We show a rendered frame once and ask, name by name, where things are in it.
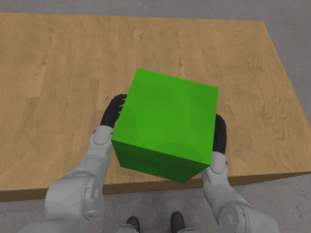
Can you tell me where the right robot hand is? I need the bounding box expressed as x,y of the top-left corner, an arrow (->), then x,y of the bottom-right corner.
212,114 -> 227,154

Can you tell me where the robot left forearm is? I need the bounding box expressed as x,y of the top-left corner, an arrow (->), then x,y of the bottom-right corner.
45,125 -> 114,215

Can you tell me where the right robot foot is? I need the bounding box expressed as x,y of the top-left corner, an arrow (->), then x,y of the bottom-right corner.
170,212 -> 185,233

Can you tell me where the left robot hand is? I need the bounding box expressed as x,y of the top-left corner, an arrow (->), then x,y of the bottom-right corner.
100,94 -> 127,129

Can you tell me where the carton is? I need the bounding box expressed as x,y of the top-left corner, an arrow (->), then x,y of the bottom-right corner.
111,68 -> 219,183

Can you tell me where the left robot shin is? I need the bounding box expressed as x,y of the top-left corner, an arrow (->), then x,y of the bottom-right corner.
120,223 -> 135,230

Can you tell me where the pedestal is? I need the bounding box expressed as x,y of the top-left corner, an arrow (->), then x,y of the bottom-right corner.
0,12 -> 311,202

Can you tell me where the robot right forearm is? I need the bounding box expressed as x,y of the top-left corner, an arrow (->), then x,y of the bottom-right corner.
200,151 -> 256,225

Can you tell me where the robot right upper arm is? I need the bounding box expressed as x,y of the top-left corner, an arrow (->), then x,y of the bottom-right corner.
217,203 -> 280,233

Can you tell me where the robot left upper arm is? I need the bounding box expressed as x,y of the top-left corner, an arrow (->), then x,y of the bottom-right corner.
18,175 -> 105,233

